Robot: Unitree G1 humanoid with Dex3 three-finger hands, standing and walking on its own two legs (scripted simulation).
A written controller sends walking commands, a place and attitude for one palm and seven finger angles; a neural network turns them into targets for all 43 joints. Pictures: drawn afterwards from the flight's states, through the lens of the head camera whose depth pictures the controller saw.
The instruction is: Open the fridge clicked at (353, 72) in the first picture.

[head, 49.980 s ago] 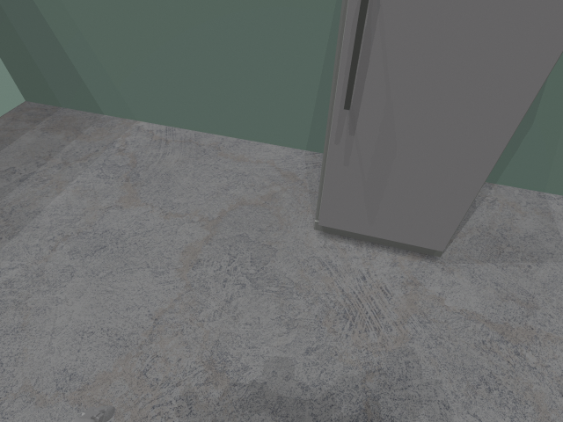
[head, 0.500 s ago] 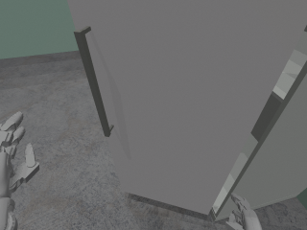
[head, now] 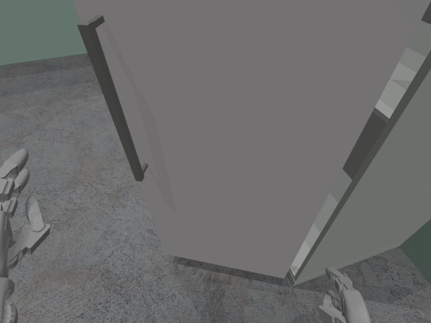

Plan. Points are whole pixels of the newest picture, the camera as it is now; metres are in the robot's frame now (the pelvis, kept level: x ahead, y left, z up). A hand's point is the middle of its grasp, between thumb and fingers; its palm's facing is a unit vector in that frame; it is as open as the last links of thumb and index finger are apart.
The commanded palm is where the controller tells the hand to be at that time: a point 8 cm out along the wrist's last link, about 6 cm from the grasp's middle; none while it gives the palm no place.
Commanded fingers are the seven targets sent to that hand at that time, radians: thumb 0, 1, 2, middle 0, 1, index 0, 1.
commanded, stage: step back with the hand held close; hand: left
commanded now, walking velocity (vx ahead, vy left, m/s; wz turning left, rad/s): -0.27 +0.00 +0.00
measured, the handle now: (123, 115) +0.49 +0.25 +0.13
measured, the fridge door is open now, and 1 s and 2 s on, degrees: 60 60 60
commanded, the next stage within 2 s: stop stepping back and stand still in 0.92 s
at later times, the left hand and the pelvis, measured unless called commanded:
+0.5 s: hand out of the picture +0.12 +0.30 +0.15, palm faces +0.51 -0.75 -0.42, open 7.4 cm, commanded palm +0.05 +0.33 +0.17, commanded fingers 0.00 0.90 0.90 -0.20 -0.30 -0.20 -0.30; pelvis -0.07 +0.03 -0.02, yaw +2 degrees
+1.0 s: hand out of the picture -0.04 +0.32 +0.16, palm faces +0.61 -0.73 -0.32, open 7.4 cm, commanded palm -0.10 +0.35 +0.17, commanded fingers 0.00 0.90 0.90 -0.20 -0.30 -0.20 -0.30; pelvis -0.20 +0.03 -0.04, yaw +8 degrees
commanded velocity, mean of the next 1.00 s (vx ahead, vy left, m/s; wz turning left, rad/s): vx -0.33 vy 0.00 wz -0.05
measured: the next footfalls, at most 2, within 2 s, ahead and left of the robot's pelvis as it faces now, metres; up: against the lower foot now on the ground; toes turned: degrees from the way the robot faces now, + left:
left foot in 0.98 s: -0.09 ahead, +0.16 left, +0.00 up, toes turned +9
right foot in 1.24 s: -0.29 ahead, -0.07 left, +0.00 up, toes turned +4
